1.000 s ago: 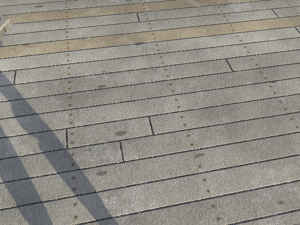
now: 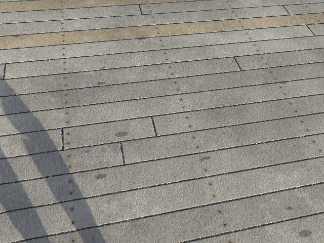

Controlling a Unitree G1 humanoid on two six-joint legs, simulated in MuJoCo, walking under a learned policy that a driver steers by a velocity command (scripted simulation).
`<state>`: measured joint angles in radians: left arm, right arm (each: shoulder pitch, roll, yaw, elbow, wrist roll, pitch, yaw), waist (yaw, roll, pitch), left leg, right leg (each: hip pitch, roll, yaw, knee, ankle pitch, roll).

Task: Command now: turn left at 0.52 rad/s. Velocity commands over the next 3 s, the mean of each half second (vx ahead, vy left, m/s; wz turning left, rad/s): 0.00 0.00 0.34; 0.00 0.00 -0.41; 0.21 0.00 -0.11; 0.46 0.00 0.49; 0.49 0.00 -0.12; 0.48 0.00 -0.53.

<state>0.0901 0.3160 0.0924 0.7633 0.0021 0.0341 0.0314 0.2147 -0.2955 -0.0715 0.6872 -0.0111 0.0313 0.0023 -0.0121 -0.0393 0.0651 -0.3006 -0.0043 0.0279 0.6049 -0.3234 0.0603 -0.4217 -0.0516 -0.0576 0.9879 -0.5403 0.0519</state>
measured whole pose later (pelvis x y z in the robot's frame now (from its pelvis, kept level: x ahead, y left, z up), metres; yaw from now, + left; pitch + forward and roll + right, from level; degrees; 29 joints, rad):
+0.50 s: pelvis +0.02 -0.01 +0.00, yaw +10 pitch +0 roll +0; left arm 0.18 0.28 0.06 0.79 0.00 -0.01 0.00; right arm 0.13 -0.24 -0.02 0.68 -0.03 0.01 -0.01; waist 0.02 0.00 0.03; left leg -0.24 -0.10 -0.11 0.52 -0.28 0.04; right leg -0.25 -0.01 0.06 0.50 -0.24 0.03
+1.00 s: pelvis +0.02 -0.06 +0.00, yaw -6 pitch +1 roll +1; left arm 0.12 0.31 0.07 0.64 -0.03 0.05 -0.03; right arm 0.19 -0.31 -0.08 0.67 0.02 0.02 -0.03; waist -0.03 0.02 0.07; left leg -0.23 0.08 0.11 0.54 -0.32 -0.03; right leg -0.35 -0.02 -0.03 0.66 -0.31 0.04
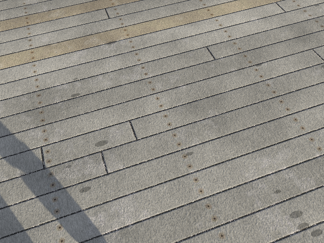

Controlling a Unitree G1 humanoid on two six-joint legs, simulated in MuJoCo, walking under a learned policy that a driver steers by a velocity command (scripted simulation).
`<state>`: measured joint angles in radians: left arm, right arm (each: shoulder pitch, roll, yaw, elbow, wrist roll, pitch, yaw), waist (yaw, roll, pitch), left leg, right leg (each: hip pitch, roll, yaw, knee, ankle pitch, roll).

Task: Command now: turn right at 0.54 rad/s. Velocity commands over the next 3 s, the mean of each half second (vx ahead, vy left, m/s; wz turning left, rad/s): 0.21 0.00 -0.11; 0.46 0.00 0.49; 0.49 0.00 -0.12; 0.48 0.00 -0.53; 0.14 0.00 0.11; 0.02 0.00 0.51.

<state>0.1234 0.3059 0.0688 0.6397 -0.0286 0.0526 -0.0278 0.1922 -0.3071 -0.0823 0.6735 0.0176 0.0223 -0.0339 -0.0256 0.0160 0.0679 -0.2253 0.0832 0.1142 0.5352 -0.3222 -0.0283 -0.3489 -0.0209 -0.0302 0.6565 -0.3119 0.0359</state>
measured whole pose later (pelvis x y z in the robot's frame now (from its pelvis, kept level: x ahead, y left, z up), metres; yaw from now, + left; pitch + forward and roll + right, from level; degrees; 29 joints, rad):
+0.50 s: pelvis +0.08 -0.02 +0.01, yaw -1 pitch +2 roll +0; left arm 0.30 0.30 0.05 0.74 0.00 -0.06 -0.01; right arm 0.21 -0.29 -0.06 0.70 0.03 -0.04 0.02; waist 0.05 0.01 -0.03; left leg -0.52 0.07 -0.02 0.69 -0.19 -0.01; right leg -0.05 0.03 -0.03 0.25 -0.24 -0.04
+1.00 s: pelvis +0.32 +0.07 +0.01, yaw +16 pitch +3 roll -1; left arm 0.04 0.30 0.03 0.66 0.00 -0.10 -0.03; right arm 0.38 -0.30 -0.05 0.70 0.03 -0.05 -0.02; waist -0.07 -0.04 0.04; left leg -0.07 -0.09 -0.15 0.33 -0.30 0.07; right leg -0.65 -0.03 0.09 0.58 0.06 0.06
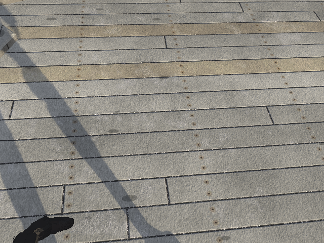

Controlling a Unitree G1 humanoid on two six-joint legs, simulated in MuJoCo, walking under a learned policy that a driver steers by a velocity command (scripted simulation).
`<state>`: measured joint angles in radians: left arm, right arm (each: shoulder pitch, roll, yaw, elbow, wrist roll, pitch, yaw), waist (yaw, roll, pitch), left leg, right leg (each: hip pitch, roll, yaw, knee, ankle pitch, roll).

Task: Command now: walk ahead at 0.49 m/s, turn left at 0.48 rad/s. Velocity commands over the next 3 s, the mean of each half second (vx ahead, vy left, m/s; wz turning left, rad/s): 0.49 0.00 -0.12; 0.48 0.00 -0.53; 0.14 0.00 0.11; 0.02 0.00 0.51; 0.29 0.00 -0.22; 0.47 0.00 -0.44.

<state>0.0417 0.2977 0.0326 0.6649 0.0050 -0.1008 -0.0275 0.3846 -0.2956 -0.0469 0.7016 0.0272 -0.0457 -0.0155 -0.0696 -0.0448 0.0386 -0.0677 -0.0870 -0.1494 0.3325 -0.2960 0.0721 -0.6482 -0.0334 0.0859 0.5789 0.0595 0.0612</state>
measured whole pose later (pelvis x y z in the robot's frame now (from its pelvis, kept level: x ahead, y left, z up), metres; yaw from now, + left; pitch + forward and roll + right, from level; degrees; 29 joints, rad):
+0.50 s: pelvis +0.29 -0.03 +0.00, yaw -6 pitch +2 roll -1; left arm 0.40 0.28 0.05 0.78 -0.03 -0.05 0.01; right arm 0.05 -0.27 -0.01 0.63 0.00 -0.10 0.01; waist 0.11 0.03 0.04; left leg -0.56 0.03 -0.11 0.56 -0.02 -0.05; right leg -0.10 0.10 0.16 0.35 -0.26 -0.06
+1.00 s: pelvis +0.54 -0.06 -0.01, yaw -24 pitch +1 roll +3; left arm 0.09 0.30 0.05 0.61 -0.01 -0.03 -0.05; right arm 0.33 -0.31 -0.07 0.81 0.01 -0.07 -0.01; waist -0.10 -0.04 0.06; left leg 0.04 0.00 0.18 0.27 -0.32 -0.02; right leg -0.64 -0.08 0.01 0.67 -0.03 -0.01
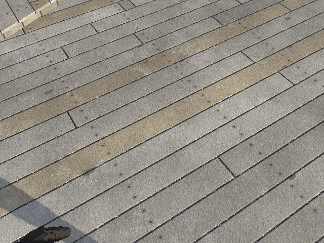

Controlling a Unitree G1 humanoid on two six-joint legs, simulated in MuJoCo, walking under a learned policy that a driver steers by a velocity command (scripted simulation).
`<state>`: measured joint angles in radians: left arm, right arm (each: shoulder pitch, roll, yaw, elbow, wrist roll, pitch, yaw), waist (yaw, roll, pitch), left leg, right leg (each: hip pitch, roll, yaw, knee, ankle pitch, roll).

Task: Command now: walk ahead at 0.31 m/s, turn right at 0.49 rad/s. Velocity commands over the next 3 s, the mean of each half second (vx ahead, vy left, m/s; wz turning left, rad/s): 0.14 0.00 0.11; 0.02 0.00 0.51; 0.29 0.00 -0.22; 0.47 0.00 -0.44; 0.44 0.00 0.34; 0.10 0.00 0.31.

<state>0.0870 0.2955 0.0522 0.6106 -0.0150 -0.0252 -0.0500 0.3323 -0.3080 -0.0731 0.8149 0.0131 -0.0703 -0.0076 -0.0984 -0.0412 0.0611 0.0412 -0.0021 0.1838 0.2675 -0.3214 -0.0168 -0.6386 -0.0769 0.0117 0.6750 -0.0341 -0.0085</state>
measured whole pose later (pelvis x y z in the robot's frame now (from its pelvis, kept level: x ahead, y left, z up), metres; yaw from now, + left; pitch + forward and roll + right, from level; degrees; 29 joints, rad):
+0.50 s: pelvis +0.13 -0.02 +0.00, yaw +7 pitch +0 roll -2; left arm 0.10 0.27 0.06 0.77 0.02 0.00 0.03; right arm 0.21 -0.30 -0.07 0.77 0.01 0.06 -0.02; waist 0.00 0.02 0.05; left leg -0.44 0.10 0.01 0.84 -0.37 -0.07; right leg -0.24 -0.01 -0.20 0.39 -0.16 -0.05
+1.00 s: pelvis +0.15 +0.01 +0.01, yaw +24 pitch +2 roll -2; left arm 0.08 0.30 0.08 0.79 -0.01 0.01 0.02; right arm 0.15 -0.32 -0.07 0.68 0.01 0.04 -0.03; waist -0.01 0.00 0.05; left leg -0.28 -0.06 -0.16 0.49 -0.23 0.03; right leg -0.39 0.02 0.07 0.70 -0.34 0.08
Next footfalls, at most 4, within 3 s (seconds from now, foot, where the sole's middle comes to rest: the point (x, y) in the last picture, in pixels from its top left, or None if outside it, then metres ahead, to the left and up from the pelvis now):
0.06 right None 0.22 -0.12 -0.77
0.60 left None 0.15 0.12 -0.77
1.06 right None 0.25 -0.09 -0.77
1.40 left None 0.25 0.19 -0.77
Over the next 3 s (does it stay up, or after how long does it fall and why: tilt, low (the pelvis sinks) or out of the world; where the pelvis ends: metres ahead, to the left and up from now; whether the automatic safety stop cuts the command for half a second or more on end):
stays up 0.93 0.06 0.00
